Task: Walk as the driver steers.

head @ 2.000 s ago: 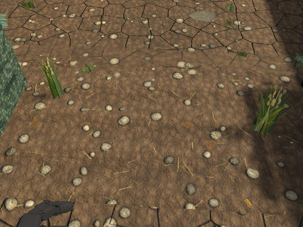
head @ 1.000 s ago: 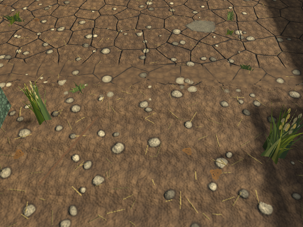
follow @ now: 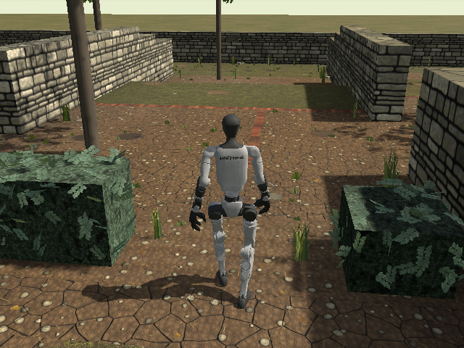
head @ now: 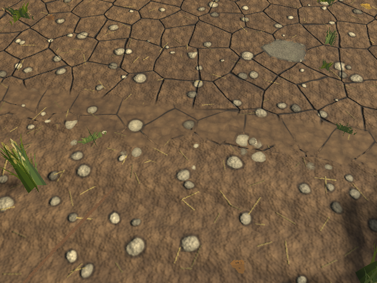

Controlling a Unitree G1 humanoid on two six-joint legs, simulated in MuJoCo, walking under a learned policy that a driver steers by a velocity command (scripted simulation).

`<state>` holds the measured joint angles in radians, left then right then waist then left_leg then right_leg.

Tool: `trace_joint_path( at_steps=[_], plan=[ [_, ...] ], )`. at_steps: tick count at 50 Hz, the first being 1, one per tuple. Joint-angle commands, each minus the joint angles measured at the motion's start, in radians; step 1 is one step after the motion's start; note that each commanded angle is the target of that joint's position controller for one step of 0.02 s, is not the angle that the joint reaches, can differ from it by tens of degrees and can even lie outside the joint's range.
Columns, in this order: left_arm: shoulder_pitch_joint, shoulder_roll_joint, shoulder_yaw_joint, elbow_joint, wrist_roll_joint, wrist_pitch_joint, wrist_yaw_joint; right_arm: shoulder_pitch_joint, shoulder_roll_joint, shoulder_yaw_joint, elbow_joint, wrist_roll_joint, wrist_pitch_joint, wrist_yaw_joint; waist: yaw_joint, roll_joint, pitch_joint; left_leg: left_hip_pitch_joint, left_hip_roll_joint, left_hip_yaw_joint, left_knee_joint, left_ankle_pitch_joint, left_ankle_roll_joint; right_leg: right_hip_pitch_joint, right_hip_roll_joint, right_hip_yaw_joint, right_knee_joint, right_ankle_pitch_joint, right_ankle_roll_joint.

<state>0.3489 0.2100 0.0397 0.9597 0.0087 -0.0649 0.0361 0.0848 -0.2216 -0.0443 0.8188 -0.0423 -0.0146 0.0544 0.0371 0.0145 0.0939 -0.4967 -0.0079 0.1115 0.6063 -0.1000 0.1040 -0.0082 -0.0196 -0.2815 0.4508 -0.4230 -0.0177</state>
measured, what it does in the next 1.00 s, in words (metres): steps on the spot: left foot, then right foot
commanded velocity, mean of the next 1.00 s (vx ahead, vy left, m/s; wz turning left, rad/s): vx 0.04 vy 0.00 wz -0.14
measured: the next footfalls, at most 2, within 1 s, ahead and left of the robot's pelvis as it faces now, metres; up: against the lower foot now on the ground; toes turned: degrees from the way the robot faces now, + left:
left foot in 0.02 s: +0.16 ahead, +0.06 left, +0.00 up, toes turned +4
right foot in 0.58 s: +0.07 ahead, -0.11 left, +0.00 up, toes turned +1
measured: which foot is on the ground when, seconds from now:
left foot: up 0.00-0.00, down 0.02-0.58, up 0.60-1.00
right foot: down 0.00-0.02, up 0.04-0.56, down 0.58-1.00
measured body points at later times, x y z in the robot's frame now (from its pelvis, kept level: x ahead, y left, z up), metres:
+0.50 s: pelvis +0.06 +0.00 +0.01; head +0.07 +0.00 +0.46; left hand +0.09 +0.26 -0.13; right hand +0.19 -0.25 -0.11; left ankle +0.12 +0.06 -0.73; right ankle +0.04 -0.13 -0.70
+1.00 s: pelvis +0.05 -0.01 +0.01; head +0.10 -0.02 +0.46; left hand +0.18 +0.26 -0.11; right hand +0.14 -0.31 -0.10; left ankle +0.08 +0.10 -0.70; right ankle +0.03 -0.11 -0.73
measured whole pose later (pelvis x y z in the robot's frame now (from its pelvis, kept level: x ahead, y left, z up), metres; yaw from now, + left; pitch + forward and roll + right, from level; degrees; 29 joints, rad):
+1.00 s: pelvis +0.05 -0.01 +0.01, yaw -14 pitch +1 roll +0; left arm 0.25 0.30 0.09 0.83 0.01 0.05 0.01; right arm 0.11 -0.28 -0.04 0.78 0.00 0.03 -0.03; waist 0.04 -0.01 0.07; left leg -0.35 -0.05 -0.06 0.70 -0.40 -0.02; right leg -0.22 0.12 0.23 0.45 -0.23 -0.04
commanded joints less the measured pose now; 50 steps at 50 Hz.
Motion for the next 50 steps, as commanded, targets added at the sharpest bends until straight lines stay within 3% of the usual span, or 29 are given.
trace_joint_path(
  at_steps=[1,2,3,4,5,6,7,8,11,15,18,21,25,27,28,29,30,31,32,33,35,37,43,47,50],
  plan=[
    [-0.026,0.186,0.045,-0.068,-0.008,0.011,0.004,0.293,-0.142,-0.047,0.026,-0.015,-0.028,-0.025,-0.156,-0.012,-0.217,0.363,-0.017,-0.06,-0.174,0.21,0.08,-0.093,-0.174,0.052,0.483,0.787,-0.028],
    [0.052,0.088,0.025,-0.108,0.009,0.018,-0.004,0.275,-0.258,-0.072,0.015,-0.005,-0.034,-0.037,-0.067,0.188,-0.289,0.589,0.27,-0.365,-0.042,0.868,0.158,-0.361,-0.049,0.056,0.775,-0.134,0.011],
    [0.09,0.109,0.028,-0.128,-0.002,0.039,-0.005,0.317,-0.31,-0.092,-0.004,0.042,-0.014,-0.04,-0.096,0.202,-0.456,0.72,0.408,-0.677,-0.128,0.855,0.352,-0.531,0.074,0.237,0.984,-0.274,0.038],
    [0.035,0.134,0.029,-0.126,0.012,0.047,-0.005,0.256,-0.271,-0.086,-0.031,0.056,0.007,-0.05,-0.095,0.057,-0.382,0.63,0.383,-0.617,-0.203,0.591,0.332,-0.584,0.009,0.307,0.985,-0.19,0.038],
    [-0.043,0.13,0.029,-0.141,0.01,0.047,-0.006,0.177,-0.206,-0.067,-0.044,0.056,0.019,-0.06,-0.083,0.018,-0.233,0.482,0.331,-0.544,-0.255,0.428,0.293,-0.602,-0.018,0.307,0.928,-0.102,0.039],
    [-0.082,0.129,0.03,-0.146,0.016,0.048,-0.004,0.136,-0.16,-0.053,-0.043,0.049,0.025,-0.064,-0.055,-0.02,-0.144,0.379,0.268,-0.49,-0.288,0.371,0.237,-0.587,-0.042,0.314,0.841,-0.047,0.042],
    [-0.077,0.133,0.032,-0.151,0.026,0.061,-0.003,0.122,-0.142,-0.048,-0.045,0.051,0.027,-0.068,-0.035,-0.003,-0.126,0.314,0.223,-0.442,-0.304,0.345,0.203,-0.541,-0.052,0.319,0.777,-0.015,0.045],
    [-0.056,0.128,0.032,-0.144,0.033,0.077,-0.004,0.12,-0.135,-0.045,-0.043,0.045,0.025,-0.066,-0.024,0.007,-0.139,0.283,0.195,-0.417,-0.308,0.347,0.175,-0.493,-0.043,0.316,0.747,0.007,0.046],
    [0.007,0.093,0.026,-0.113,0.018,0.1,-0.008,0.114,-0.138,-0.041,-0.044,0.027,0.004,-0.059,-0.006,0.008,-0.202,0.261,0.178,-0.34,-0.319,0.379,0.144,-0.414,-0.026,0.299,0.684,0.046,0.044],
    [-0.042,0.09,0.023,-0.101,0.015,0.12,-0.014,0.119,-0.095,-0.013,-0.016,0.016,0.003,-0.064,-0.03,0.065,-0.173,0.231,0.161,-0.308,-0.405,0.013,0.089,-0.365,-0.036,0.311,0.498,0.086,0.042],
    [-0.073,0.098,0.021,-0.095,0.008,0.127,-0.02,0.114,-0.124,-0.011,0.002,0.01,0.009,-0.073,-0.046,0.099,-0.128,0.216,0.172,-0.311,-0.446,-0.205,0.072,-0.31,-0.011,0.302,0.367,0.059,0.033],
    [-0.092,0.117,0.026,-0.103,0.004,0.12,-0.02,0.115,-0.163,-0.021,0.004,0.019,0.022,-0.087,-0.056,0.081,-0.104,0.266,0.218,-0.338,-0.418,-0.236,0.104,-0.335,0.015,0.293,0.327,-0.011,0.016],
    [-0.05,0.089,0.021,-0.095,-0.002,0.107,-0.017,0.117,-0.162,-0.027,0.011,0.027,0.032,-0.104,-0.051,0.064,-0.102,0.308,0.251,-0.331,-0.363,-0.152,0.123,-0.303,0.031,0.265,0.229,-0.045,-0.013],
    [0.013,0.071,0.017,-0.077,-0.002,0.1,-0.016,0.1,-0.168,-0.033,0.014,0.035,0.039,-0.111,-0.018,0.056,-0.104,0.282,0.237,-0.286,-0.312,-0.099,0.09,-0.213,0.046,0.247,0.049,0.048,-0.042],
    [0.02,0.086,0.019,-0.08,0.003,0.094,-0.016,0.108,-0.17,-0.037,0.019,0.036,0.041,-0.111,-0.013,0.029,-0.079,0.246,0.218,-0.254,-0.267,-0.089,0.046,-0.18,0.035,0.294,-0.079,0.127,-0.063],
    [0.023,0.139,0.029,-0.093,0.017,0.086,-0.014,0.117,-0.147,-0.034,0.008,0.038,0.042,-0.109,-0.026,-0.077,-0.086,0.178,0.154,-0.184,-0.128,-0.135,-0.01,-0.145,-0.08,0.484,-0.2,0.11,-0.1],
    [-0.009,0.249,0.055,-0.123,0.011,0.082,-0.018,0.074,-0.098,-0.024,-0.038,0.042,0.038,-0.109,-0.038,-0.233,-0.026,-0.023,-0.026,-0.038,0.023,-0.305,-0.085,-0.147,-0.306,0.796,-0.232,0.323,-0.193],
    [0.023,0.251,0.061,-0.108,0.021,0.078,-0.017,-0.001,-0.109,-0.025,-0.049,0.027,0.041,-0.111,0.009,-0.203,0.006,-0.036,-0.052,-0.092,0.226,-0.409,-0.093,-0.206,-0.349,0.805,-0.227,0.533,-0.271],
    [0.007,0.217,0.058,-0.106,0.013,0.076,-0.012,0.026,-0.104,-0.026,-0.041,0.029,0.046,-0.102,-0.029,-0.118,-0.016,-0.027,-0.039,-0.136,0.333,-0.377,-0.098,-0.196,-0.287,0.716,-0.196,0.589,-0.272],
    [-0.043,0.207,0.059,-0.117,0.006,0.08,-0.009,0.049,-0.108,-0.029,-0.028,0.033,0.046,-0.096,-0.053,-0.088,-0.025,-0.038,-0.035,-0.148,0.37,-0.329,-0.102,-0.18,-0.223,0.644,-0.175,0.594,-0.236],
    [-0.078,0.189,0.058,-0.14,0.001,0.086,-0.008,0.073,-0.133,-0.036,-0.018,0.02,0.046,-0.088,-0.058,-0.113,-0.067,-0.071,-0.031,-0.147,0.427,-0.289,-0.117,-0.097,-0.161,0.591,-0.131,0.712,-0.209],
    [-0.042,0.179,0.059,-0.139,-0.005,0.087,-0.011,0.06,-0.129,-0.034,-0.029,0.024,0.044,-0.084,-0.038,-0.103,-0.11,-0.089,-0.029,-0.14,0.433,-0.287,-0.137,-0.027,-0.148,0.586,-0.097,0.808,-0.213],
    [0.015,0.228,0.079,-0.143,0.001,0.095,-0.008,-0.009,-0.132,-0.02,-0.084,0.037,0.044,-0.087,0.016,-0.139,-0.131,-0.082,-0.022,-0.149,0.261,-0.318,-0.153,0.047,-0.153,0.677,-0.049,0.839,-0.224],
    [-0.042,0.256,0.088,-0.171,0.006,0.105,-0.02,0.008,-0.147,-0.015,-0.104,0.044,0.039,-0.088,0.005,-0.157,-0.141,0.046,-0.042,-0.158,0.157,-0.321,-0.133,-0.039,-0.136,0.738,-0.036,0.816,-0.203],
    [-0.12,0.256,0.087,-0.192,0.003,0.109,-0.027,0.082,-0.152,-0.013,-0.096,0.046,0.03,-0.092,-0.035,-0.166,-0.148,0.203,-0.051,-0.154,-0.013,-0.276,-0.112,-0.114,-0.106,0.759,-0.02,0.744,-0.154]
  ],
)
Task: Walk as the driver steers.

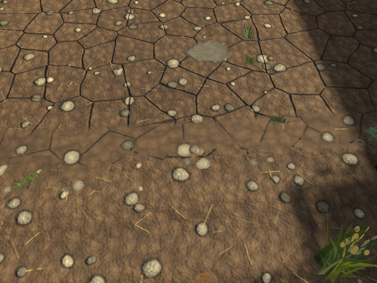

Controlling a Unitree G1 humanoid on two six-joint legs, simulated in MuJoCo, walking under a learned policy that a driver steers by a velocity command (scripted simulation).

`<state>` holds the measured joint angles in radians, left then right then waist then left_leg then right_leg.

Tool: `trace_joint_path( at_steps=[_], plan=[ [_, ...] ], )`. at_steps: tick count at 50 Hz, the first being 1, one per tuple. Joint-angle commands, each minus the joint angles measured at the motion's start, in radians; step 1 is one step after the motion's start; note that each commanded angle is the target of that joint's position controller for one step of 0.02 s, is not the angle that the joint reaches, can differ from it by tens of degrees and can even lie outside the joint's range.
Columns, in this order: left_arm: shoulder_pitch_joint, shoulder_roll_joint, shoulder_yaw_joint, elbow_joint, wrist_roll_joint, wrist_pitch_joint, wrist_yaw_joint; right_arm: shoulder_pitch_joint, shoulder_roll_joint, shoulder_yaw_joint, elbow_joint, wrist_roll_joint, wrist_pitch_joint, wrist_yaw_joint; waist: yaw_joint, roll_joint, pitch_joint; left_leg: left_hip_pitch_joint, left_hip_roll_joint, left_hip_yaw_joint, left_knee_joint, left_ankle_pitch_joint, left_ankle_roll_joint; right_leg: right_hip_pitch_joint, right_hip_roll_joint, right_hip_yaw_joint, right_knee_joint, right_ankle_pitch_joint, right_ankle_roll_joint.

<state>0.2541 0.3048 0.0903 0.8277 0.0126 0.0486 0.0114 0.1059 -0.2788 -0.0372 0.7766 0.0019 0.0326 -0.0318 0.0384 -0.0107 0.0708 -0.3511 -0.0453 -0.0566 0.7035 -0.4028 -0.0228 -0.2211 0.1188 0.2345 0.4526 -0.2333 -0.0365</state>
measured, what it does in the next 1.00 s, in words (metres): steps on the spot, turning left: left foot, then right foot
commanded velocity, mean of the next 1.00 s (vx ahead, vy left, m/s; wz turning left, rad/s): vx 0.00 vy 0.00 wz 0.26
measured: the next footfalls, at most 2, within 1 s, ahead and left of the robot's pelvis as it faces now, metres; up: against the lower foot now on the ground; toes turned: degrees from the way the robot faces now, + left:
left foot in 0.06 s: +0.05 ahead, +0.11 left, +0.00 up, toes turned -5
right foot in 0.48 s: +0.02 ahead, -0.08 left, +0.00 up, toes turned +14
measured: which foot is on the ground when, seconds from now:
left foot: up 0.00-0.04, down 0.06-0.48, up 0.50-0.90, down 0.92-1.00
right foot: down 0.00-0.06, up 0.08-0.46, down 0.48-0.92, up 0.94-1.00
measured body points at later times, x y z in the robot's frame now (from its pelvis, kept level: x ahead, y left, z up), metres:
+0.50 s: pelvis -0.02 +0.00 +0.00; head +0.02 +0.00 +0.44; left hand +0.06 +0.30 -0.12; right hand +0.10 -0.27 -0.14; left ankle +0.01 +0.11 -0.74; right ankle -0.02 -0.09 -0.75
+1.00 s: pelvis -0.03 +0.03 +0.00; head -0.01 +0.07 +0.44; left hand -0.08 +0.30 -0.15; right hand +0.21 -0.15 -0.11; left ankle -0.07 +0.11 -0.74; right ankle -0.02 -0.10 -0.72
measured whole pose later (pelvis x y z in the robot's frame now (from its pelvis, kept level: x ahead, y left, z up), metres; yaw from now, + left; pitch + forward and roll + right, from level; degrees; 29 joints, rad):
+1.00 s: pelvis -0.03 +0.03 +0.00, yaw +21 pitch -1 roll +0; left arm 0.25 0.29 0.03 0.88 0.01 0.04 0.01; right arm 0.10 -0.23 -0.01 0.82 -0.02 0.03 -0.01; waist 0.05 -0.06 0.09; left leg -0.17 -0.04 0.04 0.47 -0.27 0.06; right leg -0.23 -0.03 -0.03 0.67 -0.50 -0.01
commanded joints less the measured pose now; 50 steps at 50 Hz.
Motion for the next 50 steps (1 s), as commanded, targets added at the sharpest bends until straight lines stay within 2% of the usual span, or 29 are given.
trace_joint_path(
  at_steps=[1,2,3,4,5,6,7,8,9,12,18,20,22,23,24,25,26,27,28,31,34,37,43,45,46,47,48,49,50],
  plan=[
    [-0.057,0.153,0.033,-0.065,-0.007,-0.002,-0.001,0.101,-0.086,-0.019,-0.042,-0.003,-0.021,-0.01,-0.067,-0.129,-0.121,0.148,-0.013,0.025,-0.247,0.123,0.021,0.054,-0.214,0.232,-0.001,0.471,-0.099],
    [-0.066,0.126,0.022,-0.068,-0.012,-0.004,0.003,0.13,-0.094,-0.02,-0.032,-0.014,-0.029,-0.017,-0.079,-0.091,-0.124,0.249,0.032,-0.003,-0.381,0.23,0.033,-0.008,-0.177,0.201,0.034,0.324,-0.052],
    [0.002,0.048,-0.002,-0.067,-0.006,-0.008,0.004,0.107,-0.144,-0.022,-0.045,-0.03,-0.035,-0.024,-0.035,0.11,-0.143,0.327,0.246,-0.239,-0.486,0.239,0.076,-0.091,-0.081,0.08,0.181,0.027,0.0],
    [0.061,0.047,-0.001,-0.061,-0.006,-0.007,0.015,0.056,-0.214,-0.026,-0.068,-0.026,-0.03,-0.016,-0.009,0.23,-0.131,0.286,0.411,-0.446,-0.459,0.488,0.2,-0.179,0.071,-0.032,0.265,-0.36,0.024],
    [0.054,0.099,0.006,-0.036,0.007,0.001,0.022,0.073,-0.162,-0.015,-0.054,-0.027,-0.031,-0.006,-0.028,0.173,-0.134,0.186,0.43,-0.471,-0.46,0.455,0.278,-0.113,0.005,-0.023,0.384,-0.374,0.028],
    [0.034,0.091,0.002,-0.017,0.001,0.006,0.018,0.018,-0.08,0.013,-0.052,-0.022,-0.037,0.004,-0.003,0.113,-0.084,0.123,0.35,-0.387,-0.474,0.378,0.253,-0.068,-0.023,-0.011,0.378,-0.297,0.032],
    [0.032,0.067,-0.007,-0.002,0.0,0.008,0.011,-0.036,-0.046,0.027,-0.049,-0.023,-0.04,0.012,0.022,0.129,-0.056,0.091,0.266,-0.294,-0.478,0.325,0.202,-0.025,-0.054,-0.05,0.324,-0.232,0.045],
    [0.013,0.063,-0.012,-0.001,0.007,0.01,0.005,-0.035,-0.064,0.025,-0.04,-0.025,-0.041,0.013,0.018,0.195,-0.048,0.115,0.21,-0.252,-0.468,0.353,0.17,-0.022,-0.064,-0.106,0.273,-0.193,0.055],
    [-0.008,0.071,-0.014,0.001,0.009,0.008,0.004,-0.006,-0.101,0.013,-0.025,-0.024,-0.037,0.012,0.001,0.22,-0.041,0.154,0.178,-0.242,-0.439,0.424,0.164,-0.035,-0.055,-0.145,0.238,-0.192,0.064],
    [-0.061,0.089,-0.016,0.0,-0.006,0.003,0.018,0.113,-0.186,-0.023,0.014,-0.011,-0.027,0.019,-0.047,0.175,-0.067,0.282,0.205,-0.317,-0.377,0.567,0.201,-0.11,-0.037,-0.172,0.22,-0.226,0.071],
    [-0.101,0.07,-0.029,-0.026,-0.016,-0.018,0.03,0.127,-0.182,-0.054,0.032,-0.013,-0.007,0.025,-0.055,0.159,-0.104,0.29,0.212,-0.42,-0.379,0.536,0.228,-0.122,-0.044,-0.162,0.214,-0.23,0.051],
    [-0.075,0.064,-0.032,-0.026,-0.019,-0.026,0.033,0.101,-0.181,-0.062,0.031,-0.012,0.002,0.03,-0.041,0.154,-0.115,0.249,0.195,-0.434,-0.374,0.51,0.214,-0.062,-0.039,-0.164,0.138,-0.198,0.036],
    [-0.001,0.053,-0.035,-0.007,-0.016,-0.033,0.039,0.051,-0.178,-0.067,0.022,-0.008,0.015,0.035,0.003,0.144,-0.117,0.154,0.149,-0.414,-0.344,0.43,0.165,0.076,-0.031,-0.186,-0.059,-0.077,0.018],
    [0.023,0.08,-0.028,-0.002,-0.008,-0.037,0.046,0.042,-0.163,-0.064,0.013,-0.003,0.017,0.036,0.008,0.109,-0.112,0.057,0.105,-0.389,-0.309,0.307,0.116,0.174,-0.073,-0.151,-0.164,-0.027,0.006],
    [0.016,0.161,-0.013,-0.012,0.011,-0.037,0.055,0.073,-0.112,-0.053,0.001,0.002,0.013,0.036,-0.017,-0.061,-0.11,-0.079,0.011,-0.284,-0.157,0.067,0.062,0.251,-0.265,0.044,-0.256,-0.098,-0.041],
    [-0.09,0.231,-0.003,-0.057,0.014,-0.033,0.053,0.103,-0.096,-0.053,0.002,0.004,0.01,0.025,-0.036,-0.213,-0.068,-0.188,-0.135,-0.066,0.056,-0.123,0.038,0.159,-0.457,0.24,-0.307,-0.059,-0.14],
    [-0.086,0.195,-0.008,-0.056,0.024,-0.032,0.044,0.101,-0.166,-0.067,0.011,-0.022,0.013,0.019,-0.041,-0.142,-0.051,-0.128,-0.042,-0.055,0.253,-0.161,0.036,0.036,-0.51,0.212,-0.262,0.089,-0.214],
    [-0.13,0.116,-0.03,-0.069,0.015,-0.035,0.038,0.127,-0.173,-0.075,0.036,-0.02,0.017,0.022,-0.075,-0.073,-0.032,-0.106,-0.03,-0.062,0.339,-0.116,0.04,0.008,-0.45,0.122,-0.242,0.171,-0.207],
    [-0.16,0.084,-0.039,-0.079,0.011,-0.038,0.036,0.154,-0.156,-0.074,0.055,-0.023,0.025,0.028,-0.091,-0.062,-0.009,-0.109,-0.025,-0.05,0.405,-0.063,0.032,0.003,-0.382,0.019,-0.22,0.229,-0.177],
    [-0.108,0.097,-0.04,-0.076,0.011,-0.042,0.041,0.143,-0.141,-0.067,0.054,-0.024,0.04,0.054,-0.062,-0.109,-0.026,-0.177,-0.016,-0.008,0.423,-0.018,-0.003,0.128,-0.322,-0.104,-0.161,0.419,-0.154],
    [-0.02,0.121,-0.031,-0.052,0.012,-0.041,0.038,0.074,-0.125,-0.057,0.019,-0.017,0.044,0.067,-0.012,-0.111,-0.042,-0.214,0.002,0.015,0.329,-0.031,-0.027,0.248,-0.357,-0.116,-0.125,0.514,-0.178],
    [-0.004,0.138,-0.022,-0.045,0.015,-0.041,0.03,0.037,-0.112,-0.048,-0.01,-0.011,0.049,0.076,0.003,-0.127,-0.05,-0.173,0.021,0.045,0.224,-0.051,-0.023,0.262,-0.383,-0.144,-0.105,0.54,-0.184],
    [-0.019,0.159,-0.011,-0.035,0.015,-0.043,0.003,0.041,-0.087,-0.033,-0.034,0.001,0.042,0.066,-0.007,-0.164,-0.08,0.052,0.0,0.107,-0.039,-0.045,0.035,0.16,-0.385,-0.178,-0.027,0.597,-0.163],
    [-0.048,0.138,-0.021,-0.024,0.001,-0.038,-0.002,0.109,-0.068,-0.023,-0.006,-0.015,0.026,0.049,-0.07,-0.111,-0.09,0.235,0.006,0.094,-0.374,0.229,0.061,0.074,-0.344,-0.203,0.051,0.498,-0.099],
    [-0.016,0.071,-0.044,-0.024,-0.002,-0.04,-0.006,0.145,-0.111,-0.025,0.005,-0.038,0.008,0.036,-0.072,0.029,-0.154,0.43,0.158,-0.083,-0.483,0.358,0.078,-0.046,-0.291,-0.247,0.151,0.295,-0.034],
    [0.026,-0.042,-0.079,-0.044,-0.003,-0.035,-0.011,0.092,-0.163,-0.016,-0.015,-0.03,-0.011,0.026,-0.023,0.229,-0.159,0.435,0.427,-0.322,-0.452,0.748,0.179,-0.164,-0.167,-0.301,0.197,-0.281,0.025],
    [0.008,0.033,-0.06,0.001,-0.001,-0.012,-0.001,0.133,-0.099,0.0,0.022,-0.018,-0.02,0.016,-0.068,0.136,-0.16,0.332,0.412,-0.217,-0.382,0.853,0.255,-0.033,-0.183,-0.198,0.256,-0.363,0.025],
    [0.017,0.047,-0.056,0.001,-0.015,-0.005,-0.002,0.07,-0.099,0.006,0.021,-0.02,-0.023,0.008,-0.039,0.185,-0.12,0.311,0.385,-0.178,-0.395,0.762,0.271,-0.062,-0.157,-0.192,0.288,-0.359,0.019],
    [-0.005,0.082,-0.045,0.015,-0.013,-0.004,-0.003,0.019,-0.098,0.007,0.016,-0.021,-0.021,0.002,-0.037,0.158,-0.061,0.284,0.336,-0.131,-0.415,0.671,0.238,-0.099,-0.151,-0.179,0.331,-0.31,0.023]
  ],
)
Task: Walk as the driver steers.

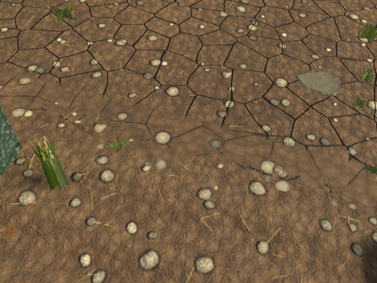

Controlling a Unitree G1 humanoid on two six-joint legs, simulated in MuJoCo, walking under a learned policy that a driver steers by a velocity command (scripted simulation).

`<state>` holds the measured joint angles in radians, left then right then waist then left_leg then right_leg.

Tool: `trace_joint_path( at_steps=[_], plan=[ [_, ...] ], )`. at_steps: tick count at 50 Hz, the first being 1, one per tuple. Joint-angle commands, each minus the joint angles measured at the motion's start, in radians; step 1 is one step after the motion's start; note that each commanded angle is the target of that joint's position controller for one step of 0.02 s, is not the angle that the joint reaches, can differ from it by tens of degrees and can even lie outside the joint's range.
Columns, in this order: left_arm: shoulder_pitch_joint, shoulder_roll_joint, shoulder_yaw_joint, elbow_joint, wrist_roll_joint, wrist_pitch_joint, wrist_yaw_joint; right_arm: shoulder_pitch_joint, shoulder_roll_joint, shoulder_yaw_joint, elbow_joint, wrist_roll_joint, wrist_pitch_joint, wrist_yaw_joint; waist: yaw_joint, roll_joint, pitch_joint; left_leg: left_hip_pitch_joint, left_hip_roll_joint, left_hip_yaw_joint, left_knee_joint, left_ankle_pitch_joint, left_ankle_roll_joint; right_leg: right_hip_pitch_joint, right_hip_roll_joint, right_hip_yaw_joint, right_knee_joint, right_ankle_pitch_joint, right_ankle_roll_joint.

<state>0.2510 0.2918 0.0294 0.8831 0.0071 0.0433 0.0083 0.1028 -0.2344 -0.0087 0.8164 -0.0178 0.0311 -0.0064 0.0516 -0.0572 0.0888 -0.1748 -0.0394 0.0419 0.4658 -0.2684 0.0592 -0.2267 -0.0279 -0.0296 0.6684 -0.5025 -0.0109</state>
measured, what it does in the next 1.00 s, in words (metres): walks ahead, turning right: right foot, then left foot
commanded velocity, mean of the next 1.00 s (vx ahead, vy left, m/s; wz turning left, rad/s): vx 0.25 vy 0.00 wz -0.26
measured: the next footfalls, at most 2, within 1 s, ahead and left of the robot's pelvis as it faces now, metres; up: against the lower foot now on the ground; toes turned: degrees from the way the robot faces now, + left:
right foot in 0.46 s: -0.01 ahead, -0.11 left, +0.00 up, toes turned -18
left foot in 0.94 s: +0.38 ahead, -0.10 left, +0.00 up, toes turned -17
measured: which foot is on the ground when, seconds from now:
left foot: down 0.00-0.46, up 0.48-0.92, down 0.94-1.00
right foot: up 0.00-0.44, down 0.46-0.96, up 0.98-1.00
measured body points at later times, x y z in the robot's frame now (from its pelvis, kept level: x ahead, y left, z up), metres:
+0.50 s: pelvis +0.00 -0.03 -0.01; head +0.01 -0.06 +0.44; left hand +0.17 +0.22 -0.11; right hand +0.00 -0.33 -0.14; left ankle -0.01 +0.08 -0.72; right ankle -0.05 -0.10 -0.74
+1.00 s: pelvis +0.24 -0.11 -0.02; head +0.27 -0.12 +0.42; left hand +0.32 +0.15 -0.16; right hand +0.29 -0.40 -0.14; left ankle +0.35 -0.09 -0.74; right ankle -0.01 -0.11 -0.66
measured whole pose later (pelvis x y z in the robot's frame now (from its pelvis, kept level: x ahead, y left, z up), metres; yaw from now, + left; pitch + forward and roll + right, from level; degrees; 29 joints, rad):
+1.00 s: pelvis +0.24 -0.11 -0.02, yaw -18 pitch +0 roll +1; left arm 0.37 0.26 0.02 0.94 0.03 -0.06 0.00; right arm 0.15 -0.27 -0.03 0.81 -0.02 -0.04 0.03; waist 0.01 -0.02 0.07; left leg -0.45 -0.09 0.10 0.61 -0.15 0.13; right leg -0.06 0.07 0.01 0.97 -0.41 -0.07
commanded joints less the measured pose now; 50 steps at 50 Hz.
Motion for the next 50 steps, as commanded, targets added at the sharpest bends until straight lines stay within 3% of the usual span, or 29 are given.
trace_joint_path(
  at_steps=[1,2,4,9,14,17,19,21,22,23,24,25,26,27,29,30,32,36,41,42,44,46,47,48,49,50],
  plan=[
    [-0.002,0.123,0.03,-0.029,-0.001,0.001,-0.002,0.0,-0.157,-0.023,-0.026,0.002,-0.016,-0.033,-0.041,0.21,-0.063,0.114,0.293,-0.185,-0.173,0.544,0.124,-0.122,0.01,0.082,0.154,0.001,0.001],
    [0.027,0.13,0.037,-0.011,0.006,0.002,-0.006,0.012,-0.174,-0.028,-0.022,0.006,-0.012,-0.038,-0.039,0.206,-0.068,0.128,0.281,-0.144,-0.149,0.654,0.123,-0.139,0.028,0.073,0.22,0.018,0.01],
    [0.055,0.106,0.039,0.008,0.005,0.008,-0.01,0.035,-0.178,-0.034,-0.023,0.015,-0.004,-0.037,-0.041,0.161,-0.088,0.135,0.294,-0.104,-0.143,0.664,0.134,-0.162,0.038,0.068,0.337,0.026,0.025],
    [-0.001,0.08,0.049,-0.022,0.008,0.027,-0.021,0.041,-0.146,-0.037,-0.021,0.0,-0.006,-0.044,-0.06,0.177,-0.038,0.104,0.303,-0.079,-0.191,0.366,0.159,-0.237,0.019,0.037,0.341,0.067,0.054],
    [-0.034,0.048,0.043,-0.067,0.01,0.032,-0.038,0.059,-0.165,-0.052,-0.012,-0.009,-0.017,-0.035,-0.066,0.179,-0.065,0.108,0.341,-0.059,-0.157,0.362,0.179,-0.199,0.0,0.003,0.199,0.049,0.033],
    [-0.074,0.068,0.045,-0.106,0.011,0.033,-0.059,0.078,-0.204,-0.07,-0.02,-0.02,-0.025,-0.015,-0.084,0.203,-0.082,0.064,0.366,-0.094,-0.24,-0.102,0.167,-0.142,-0.005,-0.032,0.112,0.036,-0.006],
    [-0.089,0.079,0.049,-0.129,0.007,0.03,-0.077,0.072,-0.229,-0.081,-0.03,-0.02,-0.029,-0.004,-0.076,0.191,-0.058,0.021,0.383,-0.112,-0.277,-0.268,0.146,-0.092,0.0,-0.049,0.042,0.014,-0.039],
    [-0.021,0.064,0.049,-0.111,0.004,0.019,-0.086,0.041,-0.242,-0.09,-0.039,-0.011,-0.029,0.005,-0.021,0.138,-0.044,-0.07,0.363,-0.052,-0.237,-0.311,0.103,0.064,0.024,-0.082,-0.117,0.082,-0.081],
    [0.075,0.064,0.052,-0.071,0.007,0.007,-0.082,0.024,-0.227,-0.089,-0.043,-0.007,-0.025,0.005,0.022,0.1,-0.05,-0.165,0.319,0.013,-0.138,-0.351,0.066,0.206,0.055,-0.087,-0.207,0.116,-0.102],
    [0.204,0.111,0.069,-0.018,0.016,-0.01,-0.067,0.021,-0.168,-0.073,-0.052,-0.011,-0.023,0.01,0.066,-0.076,-0.062,-0.3,0.227,0.133,0.131,-0.376,0.014,0.339,-0.018,0.08,-0.351,-0.031,-0.141],
    [0.276,0.233,0.093,-0.033,0.013,-0.025,-0.054,-0.044,-0.078,-0.045,-0.128,-0.018,-0.025,0.021,0.096,-0.317,-0.043,-0.607,0.046,0.176,0.483,-0.438,-0.048,0.402,-0.328,0.653,-0.523,-0.365,-0.267],
    [0.219,0.207,0.084,-0.046,0.016,-0.03,-0.039,-0.103,-0.143,-0.056,-0.142,-0.039,-0.032,0.022,0.08,-0.129,0.052,-0.67,0.056,-0.019,0.57,-0.323,-0.044,0.276,-0.347,0.712,-0.587,-0.327,-0.312],
    [0.142,0.178,0.071,-0.063,0.009,-0.032,-0.026,-0.062,-0.175,-0.065,-0.129,-0.015,-0.043,0.035,0.017,-0.075,0.084,-0.645,0.099,-0.048,0.575,-0.183,-0.041,0.227,-0.302,0.606,-0.578,-0.287,-0.289],
    [0.09,0.151,0.063,-0.079,0.002,-0.04,-0.019,-0.009,-0.193,-0.069,-0.099,-0.004,-0.059,0.046,-0.023,-0.052,0.085,-0.604,0.112,-0.05,0.552,-0.079,-0.045,0.218,-0.239,0.51,-0.582,-0.145,-0.252],
    [0.063,0.132,0.055,-0.089,0.0,-0.066,-0.013,0.041,-0.193,-0.067,-0.058,-0.035,-0.066,0.049,-0.043,-0.033,0.034,-0.546,0.113,-0.039,0.542,0.031,-0.061,0.256,-0.153,0.371,-0.553,0.179,-0.219],
    [0.086,0.131,0.053,-0.082,-0.004,-0.077,-0.018,0.05,-0.18,-0.065,-0.056,-0.04,-0.061,0.05,-0.045,-0.015,0.0,-0.536,0.103,-0.034,0.551,0.054,-0.067,0.274,-0.144,0.343,-0.531,0.308,-0.218],
    [0.14,0.141,0.057,-0.059,-0.009,-0.094,-0.022,0.023,-0.157,-0.058,-0.07,-0.035,-0.053,0.047,-0.038,-0.004,-0.012,-0.556,0.1,-0.023,0.539,0.075,-0.085,0.287,-0.135,0.312,-0.502,0.477,-0.224],
    [0.206,0.103,0.041,-0.02,0.002,-0.102,-0.015,-0.073,-0.128,-0.043,-0.093,-0.025,-0.051,0.057,0.006,-0.035,0.013,-0.587,0.106,0.033,0.417,0.143,-0.09,0.298,-0.112,0.22,-0.519,0.631,-0.2],
    [0.23,0.108,0.029,0.018,0.015,-0.115,-0.005,-0.175,-0.103,-0.022,-0.138,-0.012,-0.061,0.067,0.028,-0.041,0.049,-0.499,0.076,0.076,0.203,0.187,-0.016,0.319,-0.149,0.137,-0.542,0.803,-0.173],
    [0.215,0.11,0.027,0.023,0.018,-0.118,-0.001,-0.16,-0.106,-0.022,-0.138,-0.01,-0.062,0.065,0.012,-0.041,0.049,-0.456,0.062,0.08,0.168,0.181,0.01,0.326,-0.159,0.115,-0.536,0.876,-0.163],
    [0.174,0.123,0.026,0.025,0.025,-0.124,0.008,-0.062,-0.126,-0.031,-0.11,-0.006,-0.063,0.053,-0.046,-0.048,-0.006,-0.3,0.0,0.094,0.137,0.136,0.059,0.342,-0.167,0.064,-0.429,1.208,-0.136],
    [0.145,0.151,0.033,0.024,0.039,-0.114,0.014,0.201,-0.164,-0.052,-0.024,0.0,-0.069,0.038,-0.159,-0.045,-0.15,-0.062,-0.066,0.084,0.096,0.079,0.093,0.358,-0.157,0.024,-0.106,1.382,-0.112],
    [0.132,0.156,0.032,0.018,0.033,-0.112,0.014,0.344,-0.185,-0.064,0.019,-0.01,-0.075,0.026,-0.227,-0.003,-0.217,0.147,-0.021,0.024,0.039,0.085,0.119,0.226,-0.128,-0.009,0.133,1.218,-0.098],
    [0.189,0.077,0.011,-0.02,0.006,-0.121,0.001,0.441,-0.302,-0.099,0.03,-0.029,-0.072,0.012,-0.205,0.194,-0.319,0.405,0.248,-0.42,-0.005,-0.092,0.244,-0.091,-0.004,-0.054,0.535,0.755,-0.051],
    [0.185,0.082,0.015,-0.031,0.016,-0.131,-0.01,0.376,-0.297,-0.099,0.034,-0.004,-0.066,0.025,-0.142,0.278,-0.349,0.456,0.38,-0.873,-0.193,-0.085,0.339,-0.34,0.153,0.052,0.763,0.043,-0.041],
    [0.113,0.102,0.014,-0.055,0.027,-0.14,-0.012,0.264,-0.275,-0.1,0.017,0.016,-0.069,0.031,-0.112,0.186,-0.221,0.348,0.359,-0.778,-0.211,-0.141,0.329,-0.42,0.07,0.138,0.79,0.113,-0.059]
  ],
)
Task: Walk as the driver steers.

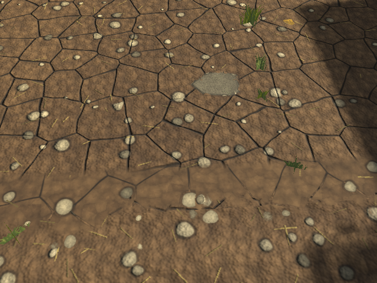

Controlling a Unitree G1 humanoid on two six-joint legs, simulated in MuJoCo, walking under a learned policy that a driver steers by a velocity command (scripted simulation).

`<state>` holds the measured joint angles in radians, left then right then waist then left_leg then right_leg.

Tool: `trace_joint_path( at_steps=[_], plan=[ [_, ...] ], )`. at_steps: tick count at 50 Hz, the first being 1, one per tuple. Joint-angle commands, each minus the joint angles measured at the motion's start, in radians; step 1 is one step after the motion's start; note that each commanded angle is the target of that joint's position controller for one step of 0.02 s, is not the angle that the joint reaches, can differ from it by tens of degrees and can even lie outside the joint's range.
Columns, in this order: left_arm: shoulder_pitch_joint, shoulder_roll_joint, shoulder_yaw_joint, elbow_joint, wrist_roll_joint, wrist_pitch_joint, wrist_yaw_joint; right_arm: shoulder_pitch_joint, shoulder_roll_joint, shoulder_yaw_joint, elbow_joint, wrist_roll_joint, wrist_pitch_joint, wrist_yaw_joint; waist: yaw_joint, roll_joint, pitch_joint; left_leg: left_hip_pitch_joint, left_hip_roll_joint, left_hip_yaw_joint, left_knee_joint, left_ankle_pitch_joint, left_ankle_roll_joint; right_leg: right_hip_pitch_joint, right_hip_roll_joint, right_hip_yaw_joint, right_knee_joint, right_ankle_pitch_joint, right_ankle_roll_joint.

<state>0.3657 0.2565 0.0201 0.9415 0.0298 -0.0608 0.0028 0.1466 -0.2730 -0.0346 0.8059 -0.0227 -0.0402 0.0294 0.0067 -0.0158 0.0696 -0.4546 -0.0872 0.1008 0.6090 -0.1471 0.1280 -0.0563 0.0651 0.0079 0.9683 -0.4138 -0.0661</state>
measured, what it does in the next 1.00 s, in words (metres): walks ahead, turning left: right foot, then left foot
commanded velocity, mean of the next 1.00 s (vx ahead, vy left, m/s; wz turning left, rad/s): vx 0.49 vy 0.00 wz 0.30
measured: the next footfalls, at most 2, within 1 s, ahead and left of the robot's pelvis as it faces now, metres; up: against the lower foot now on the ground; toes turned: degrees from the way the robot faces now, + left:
right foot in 0.46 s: +0.46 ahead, -0.08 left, +0.00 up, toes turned +18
left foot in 0.94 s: +0.59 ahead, +0.21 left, +0.00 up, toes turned +22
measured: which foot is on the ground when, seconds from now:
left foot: down 0.00-0.46, up 0.48-0.92, down 0.94-1.00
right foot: up 0.00-0.44, down 0.46-0.94, up 0.96-1.00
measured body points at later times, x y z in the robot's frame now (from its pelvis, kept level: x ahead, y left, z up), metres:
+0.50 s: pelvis +0.30 -0.02 +0.01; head +0.34 -0.01 +0.46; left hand +0.46 +0.26 -0.07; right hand +0.35 -0.30 -0.12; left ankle +0.11 +0.05 -0.68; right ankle +0.43 -0.09 -0.72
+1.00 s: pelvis +0.52 +0.09 +0.01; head +0.55 +0.11 +0.46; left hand +0.39 +0.31 -0.13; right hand +0.80 -0.05 -0.07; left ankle +0.56 +0.19 -0.71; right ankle +0.44 -0.08 -0.67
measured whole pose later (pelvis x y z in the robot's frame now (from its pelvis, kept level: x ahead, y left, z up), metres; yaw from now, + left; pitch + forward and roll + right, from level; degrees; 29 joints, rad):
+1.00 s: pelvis +0.52 +0.09 +0.01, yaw +19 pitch +2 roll -1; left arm 0.46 0.24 0.04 0.93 0.00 -0.05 -0.01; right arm 0.05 -0.22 0.00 0.72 -0.05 -0.07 0.01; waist 0.08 0.00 0.03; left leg -0.41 0.01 0.06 0.57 -0.18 0.06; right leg -0.18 0.01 0.00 0.80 -0.47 -0.05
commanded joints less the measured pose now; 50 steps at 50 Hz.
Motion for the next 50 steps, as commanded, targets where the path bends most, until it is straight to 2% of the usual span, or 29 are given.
trace_joint_path(
  at_steps=[1,2,3,4,6,10,13,18,20,21,22,23,24,25,26,27,28,29,31,34,36,39,42,44,46,47,48,49,50],
  plan=[
    [-0.061,0.152,0.021,-0.126,0.002,-0.048,-0.012,0.169,-0.172,-0.062,0.015,0.02,0.002,-0.003,-0.059,0.044,-0.113,0.491,0.382,-0.699,-0.373,-0.213,0.237,-0.588,-0.074,0.089,0.432,0.102,-0.007],
    [-0.087,0.141,0.02,-0.133,0.003,-0.05,-0.013,0.152,-0.133,-0.05,0.018,0.013,-0.001,-0.005,-0.032,-0.011,-0.049,0.376,0.336,-0.605,-0.395,-0.129,0.205,-0.557,-0.109,0.079,0.352,0.123,-0.005],
    [-0.094,0.13,0.018,-0.145,0.013,-0.038,-0.015,0.147,-0.112,-0.042,0.028,0.012,-0.007,-0.01,-0.003,-0.014,-0.022,0.296,0.293,-0.539,-0.405,-0.034,0.182,-0.517,-0.129,0.077,0.292,0.123,0.009],
    [-0.075,0.11,0.012,-0.143,0.021,-0.02,-0.018,0.143,-0.104,-0.038,0.032,0.014,-0.013,-0.012,0.019,-0.005,-0.031,0.253,0.258,-0.483,-0.419,0.019,0.167,-0.477,-0.14,0.071,0.252,0.126,0.025],
    [-0.079,0.09,0.005,-0.158,0.026,0.006,-0.02,0.173,-0.13,-0.045,0.043,0.019,-0.029,-0.013,0.027,0.025,-0.033,0.212,0.235,-0.424,-0.426,0.136,0.18,-0.474,-0.15,0.042,0.171,0.122,0.059],
    [-0.263,0.079,-0.003,-0.233,0.022,0.015,-0.024,0.238,-0.144,-0.052,0.052,0.025,-0.028,-0.018,-0.022,0.043,0.005,0.213,0.179,-0.379,-0.454,0.142,0.141,-0.555,-0.156,-0.004,-0.072,0.295,0.115],
    [-0.363,0.069,-0.01,-0.268,0.014,0.013,-0.03,0.3,-0.148,-0.059,0.058,0.026,-0.021,-0.021,-0.072,0.062,-0.017,0.298,0.162,-0.38,-0.408,0.218,0.098,-0.568,-0.13,-0.01,-0.216,0.409,0.124],
    [-0.468,0.082,-0.014,-0.324,0.003,-0.002,-0.031,0.346,-0.158,-0.065,0.048,0.007,-0.011,-0.036,-0.107,0.088,-0.034,0.428,0.19,-0.443,-0.302,0.386,0.079,-0.55,-0.082,0.0,-0.355,0.378,0.105],
    [-0.395,0.111,-0.005,-0.312,-0.001,-0.01,-0.025,0.29,-0.177,-0.071,0.025,0.004,-0.011,-0.044,-0.056,0.102,-0.051,0.408,0.199,-0.469,-0.247,0.423,0.045,-0.407,-0.062,0.019,-0.439,0.318,0.081],
    [-0.309,0.136,0.006,-0.287,-0.003,-0.015,-0.017,0.258,-0.19,-0.074,0.013,0.002,-0.014,-0.042,-0.017,0.105,-0.084,0.383,0.187,-0.473,-0.175,0.5,0.025,-0.281,-0.039,0.015,-0.466,0.273,0.064],
    [-0.181,0.165,0.019,-0.252,-0.001,-0.027,-0.005,0.238,-0.192,-0.074,0.009,0.01,-0.021,-0.033,0.05,0.064,-0.15,0.349,0.138,-0.439,-0.017,0.523,0.003,-0.106,-0.046,0.018,-0.533,0.292,0.038],
    [-0.036,0.226,0.037,-0.239,0.019,-0.037,0.013,0.241,-0.143,-0.06,-0.012,0.024,-0.031,-0.022,0.105,-0.016,-0.277,0.241,0.081,-0.382,0.219,0.337,-0.019,0.12,-0.211,0.169,-0.558,0.148,-0.008],
    [0.016,0.294,0.054,-0.246,0.044,-0.029,0.026,0.309,-0.028,-0.035,-0.044,0.05,-0.033,-0.024,0.075,-0.204,-0.365,-0.054,-0.047,-0.252,0.485,-0.323,-0.048,0.359,-0.487,0.546,-0.611,0.064,-0.079],
    [-0.018,0.295,0.066,-0.239,0.024,-0.011,0.02,0.368,-0.104,-0.043,-0.047,0.025,-0.02,-0.031,0.026,-0.249,-0.394,-0.176,-0.016,-0.215,0.631,-0.4,-0.042,0.319,-0.54,0.796,-0.663,-0.018,-0.157],
    [-0.086,0.179,0.044,-0.258,0.016,-0.006,0.014,0.311,-0.138,-0.05,-0.022,0.007,-0.006,-0.033,0.016,-0.079,-0.247,-0.203,0.051,-0.218,0.674,-0.299,-0.045,0.191,-0.485,0.644,-0.676,-0.062,-0.137],
    [-0.127,0.114,0.028,-0.257,0.009,-0.009,0.008,0.243,-0.126,-0.048,-0.028,0.003,-0.003,-0.021,0.018,-0.013,-0.145,-0.186,0.078,-0.204,0.634,-0.223,-0.055,0.068,-0.418,0.468,-0.698,0.04,-0.112],
    [-0.136,0.096,0.022,-0.248,0.014,-0.013,0.005,0.222,-0.107,-0.046,-0.031,-0.001,0.001,-0.011,0.004,-0.035,-0.109,-0.158,0.1,-0.198,0.594,-0.191,-0.063,0.002,-0.366,0.359,-0.722,0.144,-0.085],
    [-0.117,0.095,0.021,-0.229,0.01,-0.021,0.006,0.213,-0.096,-0.045,-0.036,-0.014,0.01,0.0,-0.004,-0.081,-0.086,-0.139,0.113,-0.196,0.567,-0.18,-0.071,-0.04,-0.332,0.283,-0.735,0.248,-0.078],
    [-0.076,0.105,0.026,-0.199,0.0,-0.043,-0.005,0.221,-0.071,-0.039,-0.039,-0.017,0.024,0.011,-0.017,-0.099,-0.092,-0.114,0.102,-0.193,0.549,-0.167,-0.076,-0.065,-0.316,0.21,-0.742,0.428,-0.091],
    [-0.045,0.109,0.032,-0.168,-0.009,-0.06,-0.016,0.148,-0.061,-0.032,-0.06,-0.021,0.028,0.018,-0.018,-0.083,-0.076,-0.181,0.101,-0.202,0.483,-0.108,-0.088,-0.046,-0.314,0.135,-0.783,0.487,-0.114],
    [-0.018,0.107,0.032,-0.145,-0.011,-0.058,-0.017,0.059,-0.055,-0.024,-0.09,-0.024,0.024,0.023,-0.004,-0.077,-0.047,-0.214,0.108,-0.188,0.379,-0.05,-0.1,-0.045,-0.298,0.093,-0.807,0.497,-0.118],
    [0.007,0.109,0.033,-0.114,-0.023,-0.047,-0.021,-0.064,-0.023,0.003,-0.127,-0.025,0.014,0.031,0.008,-0.08,-0.032,-0.135,0.134,-0.082,0.154,0.04,-0.115,-0.077,-0.246,0.045,-0.813,0.511,-0.112],
    [0.067,0.149,0.045,-0.084,-0.017,-0.036,-0.021,-0.138,-0.026,0.013,-0.146,-0.013,0.003,0.025,0.034,-0.087,-0.026,-0.043,0.112,-0.047,0.029,0.026,-0.114,-0.066,-0.264,0.073,-0.775,0.565,-0.11],
    [0.078,0.17,0.053,-0.07,-0.014,-0.027,-0.018,-0.13,-0.047,0.009,-0.15,-0.009,-0.008,0.013,0.022,-0.088,-0.028,0.006,0.102,-0.051,-0.023,-0.011,-0.096,-0.034,-0.289,0.111,-0.729,0.602,-0.103],
    [0.067,0.173,0.054,-0.061,-0.021,-0.019,-0.016,0.004,-0.07,-0.004,-0.107,-0.018,-0.025,-0.005,-0.05,-0.053,-0.081,0.208,0.071,-0.048,-0.146,-0.005,-0.071,-0.045,-0.257,0.096,-0.566,0.692,-0.076],
    [0.073,0.142,0.046,-0.065,-0.027,-0.022,-0.017,0.143,-0.116,-0.022,-0.062,-0.036,-0.039,-0.019,-0.101,0.002,-0.176,0.426,0.123,-0.103,-0.166,-0.01,-0.045,-0.13,-0.197,0.054,-0.378,0.632,-0.056],
    [0.063,0.075,0.029,-0.113,-0.026,-0.025,-0.016,0.312,-0.204,-0.041,-0.053,-0.056,-0.046,-0.034,-0.159,0.15,-0.326,0.649,0.409,-0.395,-0.201,-0.135,-0.001,-0.301,-0.121,-0.002,-0.079,0.255,-0.033],
    [0.149,0.036,0.027,-0.129,-0.044,-0.015,-0.011,0.298,-0.278,-0.062,-0.049,-0.037,-0.028,-0.041,-0.106,0.315,-0.354,0.72,0.565,-0.729,-0.337,-0.228,0.085,-0.563,-0.003,-0.02,0.14,-0.139,-0.019],
    [0.099,0.117,0.048,-0.103,-0.019,0.005,-0.004,0.233,-0.183,-0.045,-0.061,-0.015,-0.021,-0.038,-0.094,0.149,-0.225,0.607,0.515,-0.662,-0.35,-0.31,0.077,-0.617,-0.071,0.051,0.217,-0.083,-0.029]
  ],
)
Velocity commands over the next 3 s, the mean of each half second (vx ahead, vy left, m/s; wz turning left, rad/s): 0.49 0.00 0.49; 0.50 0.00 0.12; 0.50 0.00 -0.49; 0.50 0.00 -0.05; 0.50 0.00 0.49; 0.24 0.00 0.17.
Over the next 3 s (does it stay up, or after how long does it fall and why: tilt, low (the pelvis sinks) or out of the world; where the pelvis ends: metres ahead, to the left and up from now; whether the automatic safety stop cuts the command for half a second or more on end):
stays up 1.47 0.19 0.02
